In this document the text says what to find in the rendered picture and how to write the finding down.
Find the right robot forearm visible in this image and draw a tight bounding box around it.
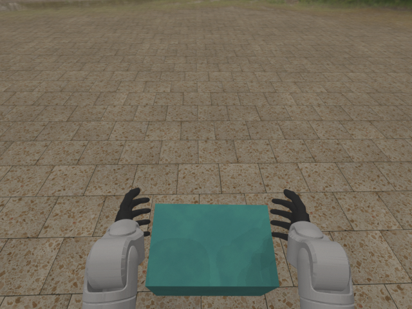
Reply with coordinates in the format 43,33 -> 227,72
286,221 -> 355,309

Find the left robot forearm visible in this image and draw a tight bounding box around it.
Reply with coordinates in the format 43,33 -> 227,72
82,219 -> 145,309

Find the robot left hand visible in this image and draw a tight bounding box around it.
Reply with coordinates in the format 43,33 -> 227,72
115,187 -> 151,237

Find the carton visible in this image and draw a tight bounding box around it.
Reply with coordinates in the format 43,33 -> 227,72
145,203 -> 279,296

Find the robot right hand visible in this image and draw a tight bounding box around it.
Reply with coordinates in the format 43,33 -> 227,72
270,189 -> 310,241

